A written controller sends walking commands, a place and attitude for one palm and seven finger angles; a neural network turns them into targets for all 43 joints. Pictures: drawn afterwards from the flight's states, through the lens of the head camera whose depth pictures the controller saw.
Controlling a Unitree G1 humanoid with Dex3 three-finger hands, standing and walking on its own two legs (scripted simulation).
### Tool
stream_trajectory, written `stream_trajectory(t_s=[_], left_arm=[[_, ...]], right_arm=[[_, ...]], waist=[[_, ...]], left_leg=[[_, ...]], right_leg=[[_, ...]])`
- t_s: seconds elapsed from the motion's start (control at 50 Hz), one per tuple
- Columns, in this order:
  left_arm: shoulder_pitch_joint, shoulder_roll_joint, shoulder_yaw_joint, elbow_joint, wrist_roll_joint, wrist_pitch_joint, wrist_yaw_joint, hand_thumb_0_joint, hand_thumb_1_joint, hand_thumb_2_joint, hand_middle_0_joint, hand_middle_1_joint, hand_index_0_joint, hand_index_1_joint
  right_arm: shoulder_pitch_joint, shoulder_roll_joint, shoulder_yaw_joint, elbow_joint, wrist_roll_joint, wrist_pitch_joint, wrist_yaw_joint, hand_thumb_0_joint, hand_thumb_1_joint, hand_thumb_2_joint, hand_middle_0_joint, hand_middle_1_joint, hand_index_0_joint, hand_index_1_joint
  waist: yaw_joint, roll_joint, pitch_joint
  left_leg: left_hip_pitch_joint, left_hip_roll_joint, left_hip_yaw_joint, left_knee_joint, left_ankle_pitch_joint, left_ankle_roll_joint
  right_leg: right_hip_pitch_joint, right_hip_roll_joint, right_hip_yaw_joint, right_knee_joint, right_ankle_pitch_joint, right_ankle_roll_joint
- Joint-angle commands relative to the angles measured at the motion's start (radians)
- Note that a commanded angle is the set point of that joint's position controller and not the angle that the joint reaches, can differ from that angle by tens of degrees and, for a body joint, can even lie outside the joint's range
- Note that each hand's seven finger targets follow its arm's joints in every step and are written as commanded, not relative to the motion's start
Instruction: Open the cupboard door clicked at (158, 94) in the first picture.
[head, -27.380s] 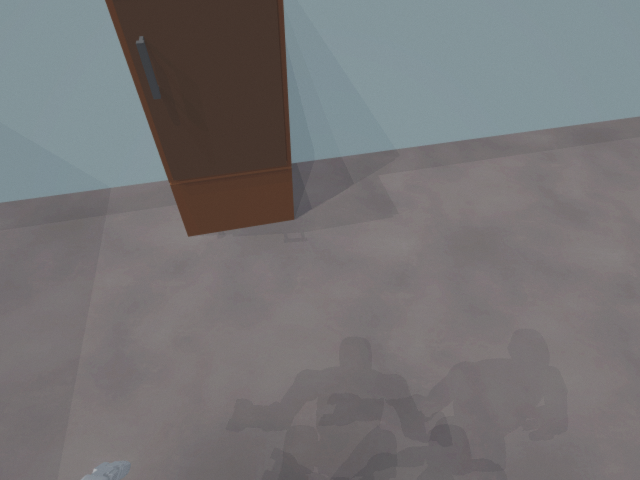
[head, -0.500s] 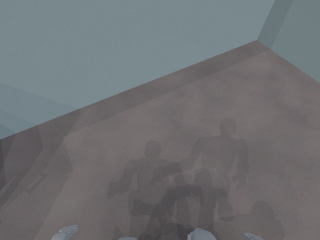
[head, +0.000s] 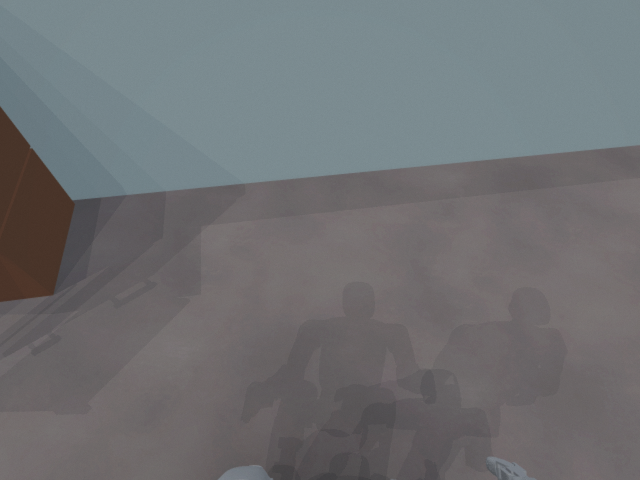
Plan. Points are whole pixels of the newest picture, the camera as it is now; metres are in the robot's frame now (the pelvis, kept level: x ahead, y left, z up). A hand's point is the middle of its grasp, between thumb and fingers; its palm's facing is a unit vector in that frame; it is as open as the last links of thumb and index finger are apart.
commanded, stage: turn to face it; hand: left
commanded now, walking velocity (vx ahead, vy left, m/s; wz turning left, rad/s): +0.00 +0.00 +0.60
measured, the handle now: out of the picture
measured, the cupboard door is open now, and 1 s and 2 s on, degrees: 45 45 45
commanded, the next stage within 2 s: take the last steps up to it in 1.50 s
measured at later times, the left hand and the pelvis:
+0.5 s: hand out of the picture +0.05 +0.15 -0.13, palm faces +0.27 -0.92 -0.28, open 7.4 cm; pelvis +0.02 -0.07 +0.02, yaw +17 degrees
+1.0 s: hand out of the picture +0.00 +0.19 -0.14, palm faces +0.55 -0.79 -0.27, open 7.4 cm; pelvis +0.03 -0.05 +0.02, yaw +34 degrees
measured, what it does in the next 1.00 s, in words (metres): steps on the spot, turning left: right foot, then left foot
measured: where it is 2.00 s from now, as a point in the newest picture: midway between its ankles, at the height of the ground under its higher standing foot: outside the picture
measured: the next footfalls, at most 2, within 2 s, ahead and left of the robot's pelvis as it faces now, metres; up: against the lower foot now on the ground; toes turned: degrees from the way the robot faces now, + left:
right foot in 0.30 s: +0.08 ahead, -0.16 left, +0.00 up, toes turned +7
left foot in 0.70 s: +0.03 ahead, +0.07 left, +0.00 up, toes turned +30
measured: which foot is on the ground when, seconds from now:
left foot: down 0.00-0.30, up 0.32-0.68, down 0.70-1.00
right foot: up 0.00-0.28, down 0.30-0.70, up 0.72-1.00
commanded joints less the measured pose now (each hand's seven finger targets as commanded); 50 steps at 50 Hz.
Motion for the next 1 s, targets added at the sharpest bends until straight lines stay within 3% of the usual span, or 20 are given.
stream_trajectory(t_s=[0.0, 0.08, 0.18, 0.24, 0.26, 0.28, 0.3, 0.32, 0.36, 0.42, 0.54, 0.6, 0.64, 0.66, 0.68, 0.7, 0.72, 0.76, 0.82, 0.98], left_arm=[[-0.117, 0.1, 0.026, -0.148, 0.0, -0.007, 0.022, 0.0, 0.9, 0.9, -0.2, -0.3, -0.2, -0.3], [-0.057, 0.101, 0.031, -0.094, -0.003, 0.002, 0.004, 0.0, 0.9, 0.9, -0.2, -0.3, -0.2, -0.3], [-0.057, 0.085, 0.024, -0.105, -0.007, -0.002, 0.001, 0.0, 0.9, 0.9, -0.2, -0.3, -0.2, -0.3], [0.033, 0.098, 0.03, -0.087, -0.009, -0.018, 0.002, 0.0, 0.9, 0.9, -0.2, -0.3, -0.2, -0.3], [0.079, 0.142, 0.04, -0.079, -0.004, -0.028, 0.008, 0.0, 0.9, 0.9, -0.2, -0.3, -0.2, -0.3], [0.102, 0.244, 0.061, -0.077, 0.013, -0.039, 0.02, 0.0, 0.9, 0.9, -0.2, -0.3, -0.2, -0.3], [0.088, 0.282, 0.057, -0.091, 0.01, -0.034, 0.024, 0.0, 0.9, 0.9, -0.2, -0.3, -0.2, -0.3], [0.042, 0.242, 0.045, -0.1, 0.007, -0.034, 0.026, 0.0, 0.9, 0.9, -0.2, -0.3, -0.2, -0.3], [-0.048, 0.164, 0.024, -0.115, 0.0, -0.036, 0.028, 0.0, 0.9, 0.9, -0.2, -0.3, -0.2, -0.3], [-0.034, 0.137, 0.019, -0.118, 0.002, -0.042, 0.028, 0.0, 0.9, 0.9, -0.2, -0.3, -0.2, -0.3], [0.081, 0.186, 0.041, -0.074, 0.009, -0.042, 0.029, 0.0, 0.9, 0.9, -0.2, -0.3, -0.2, -0.3], [0.067, 0.195, 0.05, -0.062, 0.012, -0.038, 0.025, 0.0, 0.9, 0.9, -0.2, -0.3, -0.2, -0.3], [0.04, 0.198, 0.055, -0.067, 0.001, -0.035, 0.017, 0.0, 0.9, 0.9, -0.2, -0.3, -0.2, -0.3], [0.019, 0.18, 0.052, -0.077, -0.007, -0.03, 0.014, 0.0, 0.9, 0.9, -0.2, -0.3, -0.2, -0.3], [-0.002, 0.105, 0.036, -0.115, -0.014, -0.024, 0.004, 0.0, 0.9, 0.9, -0.2, -0.3, -0.2, -0.3], [-0.094, 0.098, 0.017, -0.151, -0.005, -0.011, 0.013, 0.0, 0.9, 0.9, -0.2, -0.3, -0.2, -0.3], [-0.102, 0.113, 0.023, -0.165, -0.002, -0.007, 0.014, 0.0, 0.9, 0.9, -0.2, -0.3, -0.2, -0.3], [-0.103, 0.117, 0.035, -0.117, 0.002, 0.001, 0.011, 0.0, 0.9, 0.9, -0.2, -0.3, -0.2, -0.3], [-0.042, 0.109, 0.035, -0.079, 0.004, 0.002, 0.0, 0.0, 0.9, 0.9, -0.2, -0.3, -0.2, -0.3], [-0.09, 0.089, 0.022, -0.115, -0.006, -0.003, 0.007, 0.0, 0.9, 0.9, -0.2, -0.3, -0.2, -0.3]], right_arm=[[0.194, -0.231, -0.052, -0.027, -0.007, -0.015, -0.039, 0.0, -0.9, -0.9, 0.2, 0.3, 0.2, 0.3], [0.071, -0.188, -0.033, -0.057, -0.008, -0.022, -0.049, 0.0, -0.9, -0.9, 0.2, 0.3, 0.2, 0.3], [0.046, -0.208, -0.046, -0.066, -0.013, -0.013, -0.041, 0.0, -0.9, -0.9, 0.2, 0.3, 0.2, 0.3], [-0.003, -0.205, -0.054, -0.082, -0.005, -0.004, -0.038, 0.0, -0.9, -0.9, 0.2, 0.3, 0.2, 0.3], [-0.009, -0.171, -0.051, -0.091, 0.005, -0.005, -0.034, 0.0, -0.9, -0.9, 0.2, 0.3, 0.2, 0.3], [0.007, -0.095, -0.041, -0.11, 0.012, -0.004, -0.029, 0.0, -0.9, -0.9, 0.2, 0.3, 0.2, 0.3], [-0.018, -0.115, -0.046, -0.123, 0.007, -0.001, -0.024, 0.0, -0.9, -0.9, 0.2, 0.3, 0.2, 0.3], [-0.008, -0.121, -0.046, -0.119, 0.001, 0.004, -0.019, 0.0, -0.9, -0.9, 0.2, 0.3, 0.2, 0.3], [0.012, -0.114, -0.049, -0.067, -0.004, 0.02, -0.013, 0.0, -0.9, -0.9, 0.2, 0.3, 0.2, 0.3], [0.019, -0.074, -0.032, -0.054, 0.002, 0.023, -0.001, 0.0, -0.9, -0.9, 0.2, 0.3, 0.2, 0.3], [-0.062, -0.042, -0.008, -0.072, 0.008, 0.011, 0.001, 0.0, -0.9, -0.9, 0.2, 0.3, 0.2, 0.3], [-0.037, -0.051, -0.009, -0.074, 0.01, 0.003, -0.002, 0.0, -0.9, -0.9, 0.2, 0.3, 0.2, 0.3], [0.034, -0.08, -0.017, -0.059, 0.005, -0.003, -0.004, 0.0, -0.9, -0.9, 0.2, 0.3, 0.2, 0.3], [0.113, -0.131, -0.033, -0.038, 0.001, -0.009, -0.006, 0.0, -0.9, -0.9, 0.2, 0.3, 0.2, 0.3], [0.18, -0.252, -0.064, -0.031, -0.009, -0.015, -0.013, 0.0, -0.9, -0.9, 0.2, 0.3, 0.2, 0.3], [0.242, -0.287, -0.07, -0.012, -0.003, -0.005, -0.023, 0.0, -0.9, -0.9, 0.2, 0.3, 0.2, 0.3], [0.217, -0.28, -0.063, -0.016, -0.008, -0.004, -0.029, 0.0, -0.9, -0.9, 0.2, 0.3, 0.2, 0.3], [0.099, -0.214, -0.047, -0.05, -0.009, -0.01, -0.046, 0.0, -0.9, -0.9, 0.2, 0.3, 0.2, 0.3], [0.057, -0.185, -0.033, -0.064, -0.007, -0.023, -0.047, 0.0, -0.9, -0.9, 0.2, 0.3, 0.2, 0.3], [0.082, -0.198, -0.047, -0.052, -0.012, -0.013, -0.04, 0.0, -0.9, -0.9, 0.2, 0.3, 0.2, 0.3]], waist=[[-0.088, 0.272, -0.222], [-0.015, 0.215, -0.158], [-0.011, 0.226, -0.157], [0.036, 0.211, -0.167], [0.062, 0.11, -0.18], [0.073, -0.205, -0.188], [0.08, -0.276, -0.175], [0.048, -0.171, -0.136], [-0.005, -0.185, -0.081], [-0.011, -0.161, -0.122], [0.053, -0.112, -0.167], [0.039, -0.162, -0.16], [-0.009, -0.104, -0.173], [-0.059, 0.017, -0.21], [-0.096, 0.347, -0.234], [-0.121, 0.32, -0.223], [-0.101, 0.244, -0.206], [-0.054, 0.298, -0.15], [-0.011, 0.178, -0.162], [-0.023, 0.216, -0.158]], left_leg=[[0.301, 0.365, -0.416, -0.225, 0.641, 0.22], [0.179, 0.24, -0.3, -0.25, 0.477, 0.146], [0.097, 0.207, -0.328, -0.233, 0.338, 0.136], [-0.017, 0.159, -0.338, -0.146, 0.269, 0.091], [-0.119, 0.094, -0.299, -0.06, 0.126, 0.042], [-0.281, -0.048, -0.135, 0.187, -0.177, -0.04], [-0.265, -0.047, -0.127, 0.441, -0.357, -0.051], [-0.261, -0.008, -0.167, 0.569, -0.309, -0.04], [-0.275, 0.029, -0.148, 0.668, -0.177, -0.06], [-0.249, 0.03, -0.089, 0.552, -0.125, -0.082], [-0.162, 0.019, 0.003, 0.199, -0.169, -0.078], [-0.072, 0.013, 0.024, 0.071, -0.141, -0.058], [0.092, -0.001, 0.031, -0.098, 0.012, -0.039], [0.256, 0.058, -0.048, -0.183, 0.178, -0.009], [0.401, 0.347, -0.45, -0.237, 0.505, 0.133], [0.359, 0.43, -0.518, -0.246, 0.658, 0.225], [0.296, 0.435, -0.475, -0.259, 0.497, 0.25], [0.177, 0.307, -0.411, -0.291, 0.322, 0.186], [0.157, 0.237, -0.334, -0.294, 0.303, 0.143], [0.119, 0.206, -0.39, -0.248, 0.332, 0.149]], right_leg=[[-0.316, 0.024, 0.19, 0.353, -0.084, 0.028], [-0.245, 0.06, 0.2, 0.29, 0.068, 0.039], [-0.086, 0.119, 0.158, -0.022, 0.056, 0.036], [0.121, 0.153, 0.127, -0.28, 0.216, 0.03], [0.25, 0.084, 0.191, -0.422, 0.277, 0.017], [0.336, -0.197, 0.479, -0.548, 0.297, -0.069], [0.21, -0.356, 0.594, -0.583, 0.397, -0.172], [0.135, -0.324, 0.511, -0.563, 0.376, -0.204], [0.097, -0.201, 0.363, -0.528, 0.459, -0.161], [0.19, -0.137, 0.182, -0.474, 0.676, -0.128], [0.332, -0.193, 0.126, -0.389, 0.881, -0.155], [0.282, -0.213, 0.109, -0.346, 0.849, -0.145], [0.184, -0.192, 0.049, -0.244, 0.762, -0.092], [0.053, -0.161, 0.01, -0.099, 0.606, -0.046], [-0.249, 0.001, -0.013, 0.146, -0.026, 0.038], [-0.313, 0.036, 0.115, 0.271, -0.186, 0.035], [-0.309, 0.019, 0.171, 0.319, -0.145, 0.023], [-0.303, 0.03, 0.208, 0.349, -0.009, 0.028], [-0.26, 0.057, 0.207, 0.326, 0.104, 0.036], [-0.111, 0.123, 0.18, -0.026, 0.065, 0.038]])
